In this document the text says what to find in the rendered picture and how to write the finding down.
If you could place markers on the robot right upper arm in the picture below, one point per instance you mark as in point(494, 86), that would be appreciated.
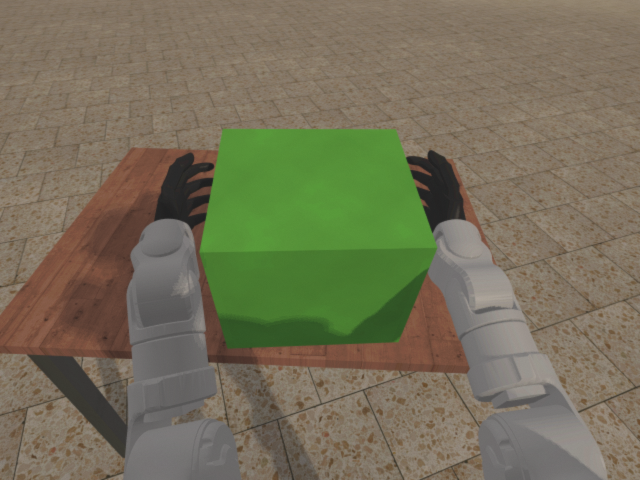
point(542, 443)

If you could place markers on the carton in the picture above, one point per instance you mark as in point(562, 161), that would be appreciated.
point(314, 237)

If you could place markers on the right robot forearm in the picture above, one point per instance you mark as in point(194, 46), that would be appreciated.
point(506, 367)

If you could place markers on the robot left hand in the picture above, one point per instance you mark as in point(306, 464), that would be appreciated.
point(173, 202)

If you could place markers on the table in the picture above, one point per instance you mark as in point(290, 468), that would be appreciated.
point(75, 305)

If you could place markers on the left robot forearm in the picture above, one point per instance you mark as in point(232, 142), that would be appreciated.
point(166, 322)

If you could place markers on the robot left upper arm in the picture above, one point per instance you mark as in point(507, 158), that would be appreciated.
point(198, 450)

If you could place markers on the robot right hand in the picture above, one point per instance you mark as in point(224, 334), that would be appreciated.
point(444, 199)

